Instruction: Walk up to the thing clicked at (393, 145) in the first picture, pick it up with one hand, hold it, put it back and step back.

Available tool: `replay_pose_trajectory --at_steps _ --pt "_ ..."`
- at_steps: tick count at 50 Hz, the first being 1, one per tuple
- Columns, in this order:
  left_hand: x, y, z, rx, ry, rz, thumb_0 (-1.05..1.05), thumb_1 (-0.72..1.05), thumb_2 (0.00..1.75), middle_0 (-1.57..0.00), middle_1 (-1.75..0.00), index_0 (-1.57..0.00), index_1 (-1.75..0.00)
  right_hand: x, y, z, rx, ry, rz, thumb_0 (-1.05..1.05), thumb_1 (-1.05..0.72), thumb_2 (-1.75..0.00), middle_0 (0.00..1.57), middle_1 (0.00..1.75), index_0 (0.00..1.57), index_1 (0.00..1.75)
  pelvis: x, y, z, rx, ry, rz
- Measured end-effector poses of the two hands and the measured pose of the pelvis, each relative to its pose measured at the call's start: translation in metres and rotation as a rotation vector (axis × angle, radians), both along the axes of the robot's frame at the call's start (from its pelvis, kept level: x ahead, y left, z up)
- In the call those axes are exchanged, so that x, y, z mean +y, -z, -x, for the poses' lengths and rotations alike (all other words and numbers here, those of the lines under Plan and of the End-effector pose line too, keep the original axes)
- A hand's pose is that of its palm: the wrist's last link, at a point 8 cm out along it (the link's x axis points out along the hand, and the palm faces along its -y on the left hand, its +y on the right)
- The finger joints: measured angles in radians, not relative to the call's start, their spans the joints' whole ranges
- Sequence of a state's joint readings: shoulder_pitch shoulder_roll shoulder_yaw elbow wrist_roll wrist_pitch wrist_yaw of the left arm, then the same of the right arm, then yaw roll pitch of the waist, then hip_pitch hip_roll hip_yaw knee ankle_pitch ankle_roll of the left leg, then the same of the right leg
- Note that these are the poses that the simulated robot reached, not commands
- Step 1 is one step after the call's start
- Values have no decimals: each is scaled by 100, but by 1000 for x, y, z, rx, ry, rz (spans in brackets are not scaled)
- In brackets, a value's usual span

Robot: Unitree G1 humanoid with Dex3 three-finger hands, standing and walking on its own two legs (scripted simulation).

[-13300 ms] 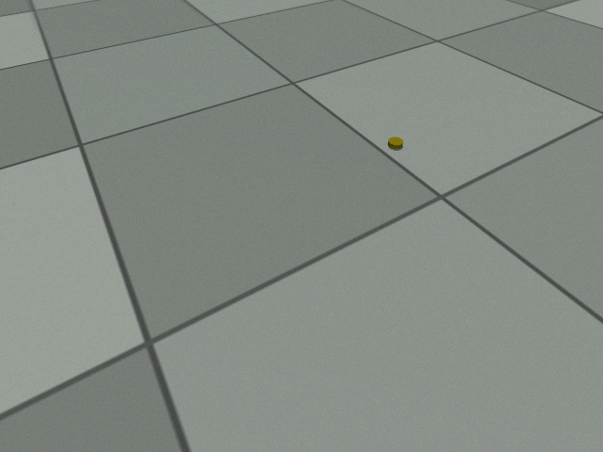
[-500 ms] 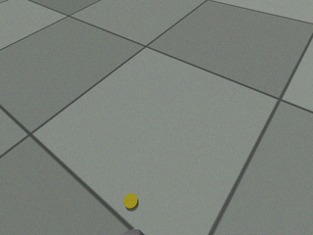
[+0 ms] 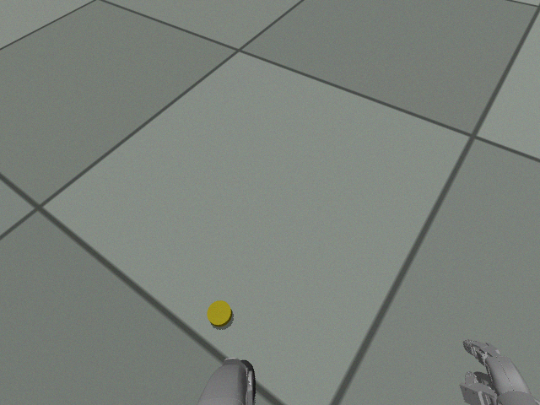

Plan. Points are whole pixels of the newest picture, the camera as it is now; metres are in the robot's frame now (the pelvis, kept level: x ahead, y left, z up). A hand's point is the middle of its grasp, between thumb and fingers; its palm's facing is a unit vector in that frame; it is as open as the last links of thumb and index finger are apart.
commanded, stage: walk up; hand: left
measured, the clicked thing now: (219, 313) +0.46 +0.24 -0.72
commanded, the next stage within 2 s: stand in 1.10 s
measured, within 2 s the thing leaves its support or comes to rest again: neither
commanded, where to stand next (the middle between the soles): +0.07 +0.00 m, yaw +0 degrees
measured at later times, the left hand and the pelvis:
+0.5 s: hand out of the picture -0.01 +0.28 -0.11, palm faces +0.05 -0.93 -0.36, open 7.4 cm; pelvis -0.02 +0.01 +0.04, yaw +5 degrees
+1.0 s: hand out of the picture +0.06 +0.29 -0.10, palm faces +0.10 -0.86 -0.50, open 7.4 cm; pelvis -0.03 +0.00 +0.01, yaw +7 degrees
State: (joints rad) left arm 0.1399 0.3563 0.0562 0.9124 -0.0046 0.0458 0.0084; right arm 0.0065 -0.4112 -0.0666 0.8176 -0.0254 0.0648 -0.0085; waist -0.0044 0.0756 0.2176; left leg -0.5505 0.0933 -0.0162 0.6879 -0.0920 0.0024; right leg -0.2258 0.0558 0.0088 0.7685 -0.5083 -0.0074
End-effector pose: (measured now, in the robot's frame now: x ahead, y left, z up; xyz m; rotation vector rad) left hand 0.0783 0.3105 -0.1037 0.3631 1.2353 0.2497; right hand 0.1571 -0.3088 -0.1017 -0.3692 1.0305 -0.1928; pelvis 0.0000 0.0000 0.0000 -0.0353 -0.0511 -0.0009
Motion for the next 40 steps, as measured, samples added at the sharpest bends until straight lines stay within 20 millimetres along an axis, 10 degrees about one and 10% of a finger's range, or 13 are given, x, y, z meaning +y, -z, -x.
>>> replay_pose_trajectory --at_steps 6,13,20,29,40 --pt "-6 -32 69 70 -35 -43 1 90 90 -21 -30 -21 -30 -9 -5 49 80 36 -45 1 -91 -90 20 30 21 30 -10 -22 16 13 14 -93" --pt "0 -45 91 -24 -65 -42 1 90 90 -21 -30 -21 -30 -10 -6 106 211 -14 -34 1 -91 -90 20 30 20 30 -10 -28 28 28 -57 -59" --pt "15 -29 114 -10 -86 8 1 90 90 -21 -30 -21 -30 7 -27 93 108 -55 -14 1 -90 -90 20 30 21 30 3 -27 25 -2 -70 -82" --pt "9 -36 71 -69 -17 43 1 90 90 -21 -30 -21 -30 0 -50 92 60 -34 -3 1 -90 -90 20 30 21 30 0 -38 7 -23 -75 -56" --pt "-8 -36 27 -95 -17 -93 1 90 90 -21 -30 -21 -30 -13 16 62 152 -2 -69 1 -91 -90 20 30 20 30 -18 -10 5 -25 -73 -45"
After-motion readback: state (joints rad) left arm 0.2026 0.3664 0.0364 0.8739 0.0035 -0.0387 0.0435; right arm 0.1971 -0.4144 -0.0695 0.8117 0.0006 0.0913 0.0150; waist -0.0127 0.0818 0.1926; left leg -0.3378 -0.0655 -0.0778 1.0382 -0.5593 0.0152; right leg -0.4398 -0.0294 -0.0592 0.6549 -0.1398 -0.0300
